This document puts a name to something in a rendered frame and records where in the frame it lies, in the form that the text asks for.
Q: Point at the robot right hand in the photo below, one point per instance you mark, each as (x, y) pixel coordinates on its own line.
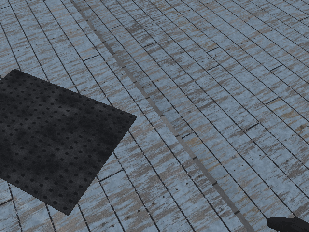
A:
(286, 224)

